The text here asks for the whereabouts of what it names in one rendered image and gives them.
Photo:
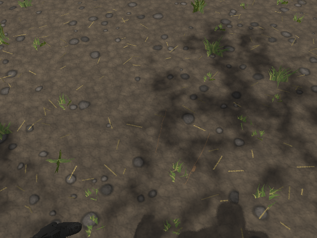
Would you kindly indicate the robot left hand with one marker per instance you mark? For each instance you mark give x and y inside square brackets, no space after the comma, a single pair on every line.
[59,230]

